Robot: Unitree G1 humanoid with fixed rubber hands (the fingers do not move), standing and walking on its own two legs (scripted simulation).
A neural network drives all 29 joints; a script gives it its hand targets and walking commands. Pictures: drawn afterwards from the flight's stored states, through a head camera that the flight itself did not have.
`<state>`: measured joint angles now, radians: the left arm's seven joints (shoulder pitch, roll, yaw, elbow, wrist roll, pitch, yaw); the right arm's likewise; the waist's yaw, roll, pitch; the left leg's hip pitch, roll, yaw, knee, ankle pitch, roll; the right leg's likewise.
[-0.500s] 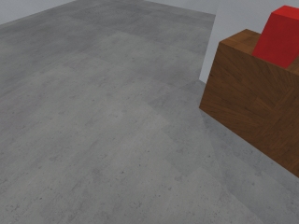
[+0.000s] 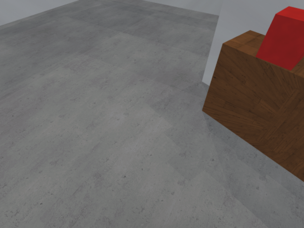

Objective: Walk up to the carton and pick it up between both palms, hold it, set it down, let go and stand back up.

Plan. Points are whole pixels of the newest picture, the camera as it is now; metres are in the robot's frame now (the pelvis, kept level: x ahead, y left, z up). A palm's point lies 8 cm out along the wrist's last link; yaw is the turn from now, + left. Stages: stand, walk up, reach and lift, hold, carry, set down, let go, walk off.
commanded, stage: stand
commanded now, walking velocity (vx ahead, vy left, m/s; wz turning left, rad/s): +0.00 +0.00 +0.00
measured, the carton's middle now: (289, 38) +1.10 -0.81 +0.02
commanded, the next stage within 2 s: walk up in 1.58 s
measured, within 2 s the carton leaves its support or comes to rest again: neither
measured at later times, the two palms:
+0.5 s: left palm out of the picture +0.02 +0.24 -0.13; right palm out of the picture +0.01 -0.24 -0.14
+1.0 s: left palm out of the picture +0.02 +0.24 -0.14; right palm out of the picture +0.00 -0.23 -0.14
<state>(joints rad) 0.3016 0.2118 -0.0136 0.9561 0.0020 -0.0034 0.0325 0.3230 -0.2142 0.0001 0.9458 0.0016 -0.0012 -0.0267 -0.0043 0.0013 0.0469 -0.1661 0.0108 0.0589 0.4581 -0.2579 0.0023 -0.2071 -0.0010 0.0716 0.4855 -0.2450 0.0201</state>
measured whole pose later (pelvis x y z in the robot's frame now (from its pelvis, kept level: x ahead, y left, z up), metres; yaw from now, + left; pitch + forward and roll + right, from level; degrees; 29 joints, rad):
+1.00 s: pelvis +0.01 +0.00 +0.00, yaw +0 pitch -2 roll +0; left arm 0.29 0.19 -0.02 1.04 0.00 -0.01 0.05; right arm 0.32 -0.19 0.00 1.02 0.00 -0.01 -0.04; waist -0.01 0.00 0.05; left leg -0.14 0.00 0.06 0.42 -0.25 0.01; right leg -0.18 -0.01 0.07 0.45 -0.24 0.03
